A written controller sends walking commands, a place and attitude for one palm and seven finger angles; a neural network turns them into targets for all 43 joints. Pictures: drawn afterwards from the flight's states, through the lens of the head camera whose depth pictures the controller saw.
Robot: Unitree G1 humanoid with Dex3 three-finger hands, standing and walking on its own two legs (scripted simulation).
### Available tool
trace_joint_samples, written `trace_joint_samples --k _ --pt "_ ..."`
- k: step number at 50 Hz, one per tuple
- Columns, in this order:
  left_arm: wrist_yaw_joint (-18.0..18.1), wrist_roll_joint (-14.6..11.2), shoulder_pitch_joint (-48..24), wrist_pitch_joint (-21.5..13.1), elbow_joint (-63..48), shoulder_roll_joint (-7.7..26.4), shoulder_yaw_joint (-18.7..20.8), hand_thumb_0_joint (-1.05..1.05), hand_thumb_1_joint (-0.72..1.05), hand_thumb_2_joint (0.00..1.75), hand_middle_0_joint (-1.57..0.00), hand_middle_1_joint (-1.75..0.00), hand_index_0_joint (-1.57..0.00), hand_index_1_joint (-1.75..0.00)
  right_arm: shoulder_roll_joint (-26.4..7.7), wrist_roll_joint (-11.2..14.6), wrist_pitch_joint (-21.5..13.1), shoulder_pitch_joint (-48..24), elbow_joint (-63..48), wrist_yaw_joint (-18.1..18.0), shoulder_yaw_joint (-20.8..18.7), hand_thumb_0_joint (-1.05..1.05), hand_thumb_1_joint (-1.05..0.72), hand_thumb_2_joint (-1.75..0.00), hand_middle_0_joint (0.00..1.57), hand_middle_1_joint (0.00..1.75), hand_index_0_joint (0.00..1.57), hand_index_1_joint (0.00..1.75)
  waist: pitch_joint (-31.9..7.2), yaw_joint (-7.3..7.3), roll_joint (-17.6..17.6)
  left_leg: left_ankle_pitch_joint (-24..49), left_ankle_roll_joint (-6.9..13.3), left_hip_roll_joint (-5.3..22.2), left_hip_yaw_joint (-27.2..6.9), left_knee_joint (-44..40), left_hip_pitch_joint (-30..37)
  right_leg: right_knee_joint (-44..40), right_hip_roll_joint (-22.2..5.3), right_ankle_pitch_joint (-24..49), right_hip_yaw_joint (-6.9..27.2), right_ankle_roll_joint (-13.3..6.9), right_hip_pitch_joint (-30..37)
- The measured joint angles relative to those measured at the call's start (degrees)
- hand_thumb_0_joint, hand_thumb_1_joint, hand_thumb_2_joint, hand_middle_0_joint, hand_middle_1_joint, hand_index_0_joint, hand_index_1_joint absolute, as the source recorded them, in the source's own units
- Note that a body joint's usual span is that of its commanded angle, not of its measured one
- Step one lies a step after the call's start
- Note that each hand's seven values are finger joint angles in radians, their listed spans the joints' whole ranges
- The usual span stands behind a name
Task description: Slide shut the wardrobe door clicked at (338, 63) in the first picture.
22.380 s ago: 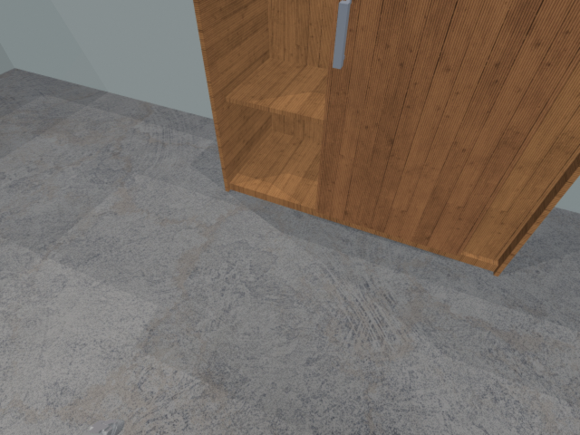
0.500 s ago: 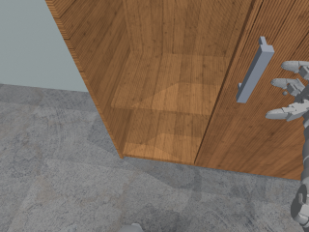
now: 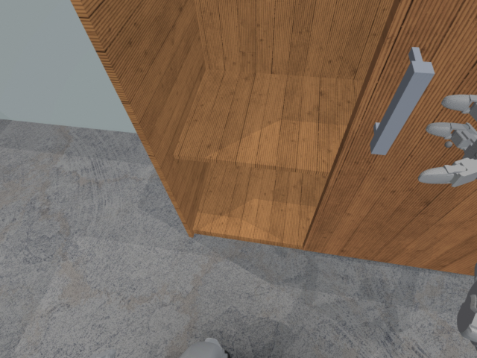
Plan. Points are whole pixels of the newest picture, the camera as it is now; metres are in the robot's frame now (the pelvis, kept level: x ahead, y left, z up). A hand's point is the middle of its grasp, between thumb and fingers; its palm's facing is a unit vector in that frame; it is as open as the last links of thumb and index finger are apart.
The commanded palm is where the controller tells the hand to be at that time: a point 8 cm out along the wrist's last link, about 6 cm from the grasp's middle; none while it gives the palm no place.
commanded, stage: feel for the door with the fingertips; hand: right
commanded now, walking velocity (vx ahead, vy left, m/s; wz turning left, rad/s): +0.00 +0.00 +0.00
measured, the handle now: (395, 105) +0.53 -0.18 +0.12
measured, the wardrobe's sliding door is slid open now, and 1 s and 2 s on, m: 0.47 0.47 0.47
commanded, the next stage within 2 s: slide the fingers in behind the handle in 1.12 s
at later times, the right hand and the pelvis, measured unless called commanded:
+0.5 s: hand (417, 140) +0.46 -0.21 +0.11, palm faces +0.02 +1.00 -0.02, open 14.0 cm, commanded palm +0.44 -0.26 +0.12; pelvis +0.00 +0.00 +0.00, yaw +0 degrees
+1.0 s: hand (419, 129) +0.48 -0.21 +0.12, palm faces +0.04 +1.00 -0.04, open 14.0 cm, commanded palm +0.46 -0.26 +0.12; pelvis -0.01 +0.01 +0.00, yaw +0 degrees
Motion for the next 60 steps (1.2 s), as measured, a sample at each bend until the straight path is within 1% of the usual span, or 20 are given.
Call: trace_joint_samples --k 2,4,6,8,11,14,17,19,22,26,29,33,36,38,43,47,50,54,57,60 --pt "-0.1 0.0 0.0 0.0 0.2 -0.2 0.1 0.0 0.9 0.9 -0.2 -0.3 -0.21 -0.3 1.3 0.8 -1.3 1.0 -2.3 -0.2 -0.2 -0.01 0.5 -0.3 0.3 1.2 0.3 1.2 0.0 -0.33 0.0 0.0 -0.1 -0.1 -0.1 -0.2 0.3 -0.1 -0.1 -0.1 -0.1 0.0 0.4" --pt "-0.1 -0.1 -0.2 0.1 0.7 -0.5 -0.2 0.0 0.9 0.9 -0.2 -0.3 -0.21 -0.3 1.9 1.2 -1.9 0.6 -2.3 -0.1 -0.5 -0.01 0.5 -0.3 0.3 1.2 0.3 1.2 -0.3 -0.35 0.2 -0.1 -0.1 -0.1 -0.1 -0.2 0.7 -0.1 -0.1 -0.3 -0.1 0.0 0.7" --pt "-0.1 -0.1 -0.6 0.3 1.0 -0.7 -0.4 0.0 0.9 0.9 -0.2 -0.3 -0.21 -0.3 1.6 0.9 -1.3 -0.6 -0.6 -0.3 -0.5 -0.01 0.5 -0.3 0.3 1.2 0.3 1.2 -0.5 -0.06 0.4 -0.3 -0.1 -0.1 0.1 -0.2 0.9 -0.1 0.0 -0.4 0.1 -0.1 0.8" --pt "-0.1 -0.1 -0.7 0.3 0.7 -0.9 -0.4 0.0 0.9 0.9 -0.2 -0.3 -0.21 -0.3 1.1 0.1 -0.1 -1.0 0.0 -0.8 -0.2 -0.01 0.5 -0.3 0.3 1.2 0.3 1.2 -0.7 0.22 0.4 -0.4 -0.1 0.0 0.2 -0.3 1.0 -0.2 0.0 -0.4 0.2 -0.1 0.8" --pt "-0.4 0.0 -0.5 0.3 0.0 -0.8 0.0 0.0 0.9 0.9 -0.2 -0.3 -0.21 -0.3 1.5 -0.3 1.0 0.7 -1.9 -1.6 1.0 -0.01 0.5 -0.3 0.3 1.2 0.3 1.2 -0.9 0.06 -0.3 -0.2 -0.2 0.0 0.0 -0.9 1.4 -0.7 0.1 -0.2 0.1 -0.1 1.3" --pt "-0.7 -0.1 -0.2 0.2 0.0 -0.8 0.3 0.0 0.9 0.9 -0.2 -0.3 -0.21 -0.3 3.5 1.0 1.0 2.5 -4.8 -1.9 2.2 -0.01 0.5 -0.3 0.3 1.2 0.3 1.2 -1.1 -0.71 -0.6 -0.1 -0.3 0.0 -0.1 -1.5 2.3 -1.3 0.1 -0.2 0.0 -0.1 2.2" --pt "-0.9 -0.2 -0.4 0.4 0.6 -1.0 0.3 0.0 0.9 0.9 -0.2 -0.3 -0.21 -0.3 5.8 2.1 0.9 2.8 -5.9 -2.5 3.2 -0.01 0.5 -0.3 0.3 1.2 0.3 1.2 -1.2 -1.23 -0.5 -0.2 -0.3 0.1 0.0 -1.7 3.1 -1.6 0.2 -0.1 0.1 -0.1 3.0" --pt "-0.9 -0.2 -0.9 0.4 0.9 -1.2 0.2 0.0 0.9 0.9 -0.2 -0.3 -0.21 -0.3 6.8 1.7 1.2 2.3 -5.4 -3.5 3.8 -0.01 0.5 -0.3 0.3 1.2 0.3 1.2 -1.1 -1.18 -0.4 -0.3 -0.2 0.2 0.2 -1.5 3.2 -1.6 0.3 -0.1 0.3 -0.1 3.1" --pt "-1.1 0.0 -1.7 0.3 0.7 -1.4 0.2 0.0 0.9 0.9 -0.2 -0.3 -0.21 -0.3 7.8 0.2 1.6 1.7 -5.0 -5.6 4.2 -0.01 0.5 -0.3 0.3 1.2 0.3 1.2 -0.8 -0.89 -0.2 -0.4 -0.1 0.4 0.3 -1.0 3.0 -1.5 0.4 0.0 0.4 0.0 3.0" --pt "-1.2 0.3 -2.3 -0.1 0.3 -1.5 0.4 0.0 0.9 0.9 -0.2 -0.3 -0.21 -0.3 8.7 -0.9 0.7 2.9 -6.6 -7.6 3.6 -0.01 0.5 -0.3 0.3 1.2 0.3 1.2 -0.5 -0.74 -0.3 -0.2 0.1 0.2 -0.2 -1.0 3.0 -1.8 0.2 0.2 -0.1 0.2 3.4" --pt "-1.0 0.3 -2.6 -0.2 0.7 -1.7 0.1 0.0 0.9 0.9 -0.2 -0.3 -0.2 -0.3 8.3 -1.1 -0.3 1.8 -5.0 -7.9 3.0 -0.01 0.5 -0.3 0.3 1.2 0.3 1.2 -0.2 -0.61 -0.2 -0.2 0.2 0.0 -0.3 -0.8 3.1 -1.8 0.1 0.3 -0.2 0.3 3.6" --pt "-0.6 0.2 -2.7 -0.1 1.1 -1.7 -0.3 0.0 0.9 0.9 -0.2 -0.3 -0.21 -0.3 6.0 -1.9 -0.6 -1.3 -1.1 -7.5 1.9 -0.01 0.5 -0.3 0.3 1.2 0.3 1.2 0.2 -0.12 0.2 -0.1 0.5 -0.1 -0.1 -0.4 2.5 -1.6 0.0 0.5 0.0 0.5 3.1" --pt "-0.4 0.2 -2.1 -0.3 1.2 -1.4 -0.2 0.0 0.9 0.9 -0.2 -0.3 -0.2 -0.3 4.3 -2.2 -0.8 -2.8 0.8 -6.7 2.0 -0.01 0.5 -0.3 0.3 1.2 0.3 1.2 0.3 0.02 0.0 0.1 0.7 -0.1 0.1 -0.4 2.0 -1.5 -0.1 0.7 0.1 0.7 2.5" --pt "-0.4 0.2 -1.5 -0.3 1.4 -1.1 -0.1 0.0 0.9 0.9 -0.2 -0.3 -0.2 -0.3 3.7 -1.8 -1.1 -3.4 1.4 -5.9 2.2 -0.01 0.5 -0.3 0.3 1.2 0.3 1.2 0.3 -0.05 -0.1 0.1 0.8 -0.1 0.1 -0.3 1.7 -1.5 -0.1 0.8 0.2 0.7 2.2" --pt "-0.3 0.1 -0.4 -0.3 2.4 -0.5 0.2 0.0 0.9 0.9 -0.2 -0.3 -0.2 -0.3 3.7 -0.6 -1.3 -4.6 2.9 -4.3 2.3 -0.01 0.5 -0.3 0.3 1.2 0.3 1.2 0.1 -0.04 -0.1 0.3 0.8 -0.2 0.2 -0.3 1.1 -1.4 -0.1 1.0 0.3 0.8 1.5" --pt "-0.2 0.2 -0.4 -0.2 2.4 -0.2 0.1 0.0 0.9 0.9 -0.2 -0.3 -0.2 -0.3 2.6 -1.6 -0.7 -6.1 5.1 -4.7 1.4 -0.01 0.5 -0.3 0.3 1.2 0.3 1.2 0.4 0.93 0.3 0.4 0.9 -0.2 0.3 0.2 0.1 -0.9 -0.2 1.0 0.3 0.8 0.6" --pt "-0.3 0.4 -0.1 -0.6 2.0 -0.1 0.4 0.0 0.9 0.9 -0.2 -0.3 -0.2 -0.3 2.2 -2.7 -1.5 -6.0 4.3 -5.5 1.1 -0.01 0.5 -0.3 0.3 1.2 0.3 1.2 0.6 1.36 0.3 0.6 0.9 -0.4 0.2 0.3 -0.7 -0.5 -0.3 1.1 0.2 0.8 -0.3" --pt "-0.4 0.4 0.2 -0.6 2.3 -0.2 0.3 0.0 0.9 0.9 -0.2 -0.3 -0.2 -0.3 1.8 -2.5 -2.8 -6.8 4.5 -5.4 0.3 -0.01 0.5 -0.3 0.3 1.2 0.3 1.2 0.6 1.66 0.4 0.7 0.9 -0.5 -0.1 0.4 -1.2 -0.2 -0.5 0.9 0.0 0.8 -0.8" --pt "-0.4 0.4 0.5 -0.5 2.4 -0.4 0.2 0.0 0.9 0.9 -0.2 -0.3 -0.2 -0.3 1.2 -2.6 -2.5 -7.7 5.7 -4.8 0.0 -0.01 0.5 -0.3 0.31 1.2 0.31 1.21 0.3 1.89 0.4 0.7 0.8 -0.5 -0.1 0.4 -1.4 -0.2 -0.5 0.9 0.0 0.7 -1.0" --pt "-0.5 0.4 1.1 -0.4 2.2 -0.5 0.1 0.0 0.9 0.9 -0.2 -0.3 -0.2 -0.3 1.0 -2.9 -2.1 -8.0 6.2 -4.9 0.7 -0.01 0.5 -0.3 0.32 1.2 0.33 1.22 -0.1 1.87 0.1 0.7 0.7 -0.4 -0.1 0.3 -1.5 -0.2 -0.4 0.9 0.1 0.6 -1.2"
